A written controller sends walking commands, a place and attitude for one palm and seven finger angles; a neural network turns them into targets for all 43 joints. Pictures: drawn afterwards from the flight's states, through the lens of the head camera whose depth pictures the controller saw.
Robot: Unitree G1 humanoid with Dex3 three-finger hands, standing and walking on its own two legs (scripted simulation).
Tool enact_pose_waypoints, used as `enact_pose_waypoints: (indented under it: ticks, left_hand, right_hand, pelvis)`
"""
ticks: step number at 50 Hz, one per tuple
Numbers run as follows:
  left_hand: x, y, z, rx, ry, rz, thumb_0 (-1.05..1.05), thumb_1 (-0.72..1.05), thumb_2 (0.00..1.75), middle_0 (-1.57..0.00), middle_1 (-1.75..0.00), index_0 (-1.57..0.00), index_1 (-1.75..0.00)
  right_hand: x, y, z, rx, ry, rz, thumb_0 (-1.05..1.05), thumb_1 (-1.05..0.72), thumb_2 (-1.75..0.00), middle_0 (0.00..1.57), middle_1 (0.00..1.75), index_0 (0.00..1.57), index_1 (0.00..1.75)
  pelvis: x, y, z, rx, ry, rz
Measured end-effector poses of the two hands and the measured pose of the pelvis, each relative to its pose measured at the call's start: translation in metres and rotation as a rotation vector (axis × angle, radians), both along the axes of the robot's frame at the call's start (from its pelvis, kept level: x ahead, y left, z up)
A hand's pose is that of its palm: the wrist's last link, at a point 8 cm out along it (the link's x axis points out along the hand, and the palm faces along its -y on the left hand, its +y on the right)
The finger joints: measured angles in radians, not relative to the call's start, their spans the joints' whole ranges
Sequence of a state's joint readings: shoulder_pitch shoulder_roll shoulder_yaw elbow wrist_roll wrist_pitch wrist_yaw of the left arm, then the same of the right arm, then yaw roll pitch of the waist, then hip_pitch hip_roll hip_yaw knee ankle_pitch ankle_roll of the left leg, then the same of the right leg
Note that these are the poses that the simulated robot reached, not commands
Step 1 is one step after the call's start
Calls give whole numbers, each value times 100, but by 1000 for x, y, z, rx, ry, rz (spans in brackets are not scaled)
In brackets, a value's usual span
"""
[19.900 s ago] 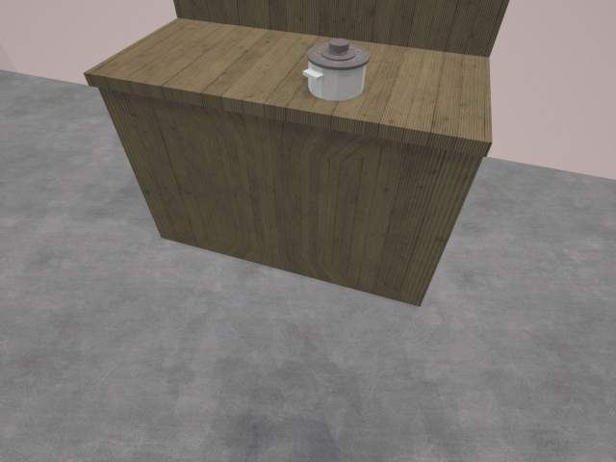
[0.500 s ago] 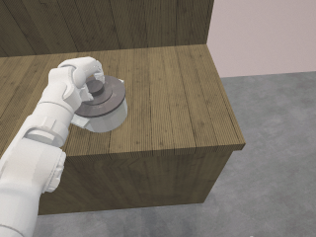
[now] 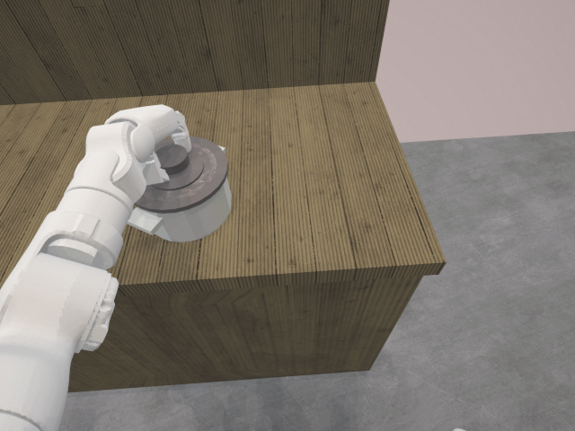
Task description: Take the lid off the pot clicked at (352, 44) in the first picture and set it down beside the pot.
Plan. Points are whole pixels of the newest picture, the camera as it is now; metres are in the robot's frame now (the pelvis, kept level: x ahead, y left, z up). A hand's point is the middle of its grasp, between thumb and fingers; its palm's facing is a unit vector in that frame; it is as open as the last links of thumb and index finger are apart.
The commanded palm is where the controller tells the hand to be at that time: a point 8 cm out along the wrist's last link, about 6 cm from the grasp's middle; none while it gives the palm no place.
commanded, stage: close the fingers and squeeze the knob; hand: left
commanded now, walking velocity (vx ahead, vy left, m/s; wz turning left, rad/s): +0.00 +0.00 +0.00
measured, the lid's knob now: (171, 159) +0.50 +0.17 +0.11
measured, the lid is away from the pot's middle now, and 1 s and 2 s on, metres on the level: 0.00 0.01 0.03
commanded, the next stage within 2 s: lift the lid straight up in 0.04 s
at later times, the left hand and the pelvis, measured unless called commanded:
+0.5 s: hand (152, 149) +0.47 +0.17 +0.15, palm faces -0.34 -0.07 -0.94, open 8.6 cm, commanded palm +0.46 +0.18 +0.22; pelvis +0.00 +0.00 +0.00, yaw +0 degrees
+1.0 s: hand (142, 128) +0.46 +0.17 +0.19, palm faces -0.32 -0.08 -0.94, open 8.6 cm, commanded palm +0.46 +0.18 +0.26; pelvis -0.01 +0.00 +0.00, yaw +1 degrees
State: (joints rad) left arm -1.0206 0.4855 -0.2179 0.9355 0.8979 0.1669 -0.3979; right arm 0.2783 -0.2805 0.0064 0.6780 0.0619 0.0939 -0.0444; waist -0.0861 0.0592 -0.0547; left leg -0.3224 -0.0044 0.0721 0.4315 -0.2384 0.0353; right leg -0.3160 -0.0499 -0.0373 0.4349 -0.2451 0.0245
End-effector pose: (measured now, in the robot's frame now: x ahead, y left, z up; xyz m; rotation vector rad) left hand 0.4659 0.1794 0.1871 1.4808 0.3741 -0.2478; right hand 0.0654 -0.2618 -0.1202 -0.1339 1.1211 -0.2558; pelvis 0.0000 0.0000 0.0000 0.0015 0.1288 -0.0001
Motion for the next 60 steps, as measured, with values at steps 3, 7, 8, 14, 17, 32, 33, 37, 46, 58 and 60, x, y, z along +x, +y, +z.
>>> enact_pose_waypoints:
  ticks: [3,7,8,14,17,32,33,37,46,58,60]
  left_hand:
    - [-1,-1,0,6,-2,-4,5,24,86,-89,-112,-45,-90]
    - [-2,0,-1,-2,1,2,6,26,86,-94,-114,-43,-90]
    - [-2,0,-1,-3,1,2,7,27,86,-96,-114,-43,-90]
    - [-2,-1,2,9,-4,-15,8,29,86,-103,-116,-41,-88]
    - [-3,0,5,9,-7,-14,9,30,87,-105,-117,-41,-87]
    - [1,-2,32,21,-36,27,11,33,86,-109,-118,-40,-87]
    - [1,-3,34,24,-36,23,11,33,86,-110,-118,-40,-87]
    - [1,-5,42,1,-49,8,12,33,86,-110,-118,-40,-87]
    - [-2,-5,59,13,-69,32,12,33,86,-110,-118,-40,-87]
    - [-5,-1,76,14,-69,61,12,33,87,-110,-118,-40,-87]
    - [-4,1,79,14,-67,71,12,33,87,-110,-118,-40,-87]
  right_hand:
    - [-1,1,0,3,0,-2,0,-91,-90,20,30,20,30]
    - [-2,2,0,3,4,1,0,-91,-90,20,30,20,30]
    - [-2,2,0,2,4,1,0,-91,-90,20,30,20,30]
    - [-2,1,1,-5,-11,-1,0,-91,-90,20,30,20,30]
    - [-2,2,1,-6,-22,-3,0,-91,-90,20,30,20,30]
    - [1,3,1,4,-37,14,0,-91,-90,20,30,20,30]
    - [1,3,1,3,-38,16,0,-91,-90,20,30,20,30]
    - [4,2,2,-3,-51,19,0,-91,-90,20,30,20,30]
    - [10,0,5,-1,-70,33,0,-91,-90,20,30,20,30]
    - [14,1,7,-9,-90,48,0,-91,-90,20,30,20,30]
    - [12,1,8,-11,-87,47,0,-91,-90,20,30,20,30]
  pelvis:
    - [0,0,0,0,-2,1]
    - [-1,1,0,0,-4,2]
    - [-2,1,0,0,-4,1]
    - [-3,2,0,0,-6,0]
    - [-2,2,1,0,-9,1]
    - [-3,1,1,3,-13,5]
    - [-4,1,1,3,-14,6]
    - [-3,1,1,3,-18,5]
    - [-5,-1,2,4,-27,8]
    - [-9,-2,2,4,-33,15]
    - [-10,-2,2,4,-32,15]
